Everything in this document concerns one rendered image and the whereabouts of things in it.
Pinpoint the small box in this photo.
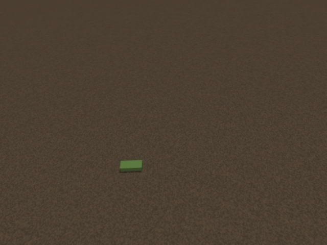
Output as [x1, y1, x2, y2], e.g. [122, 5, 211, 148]
[120, 160, 143, 172]

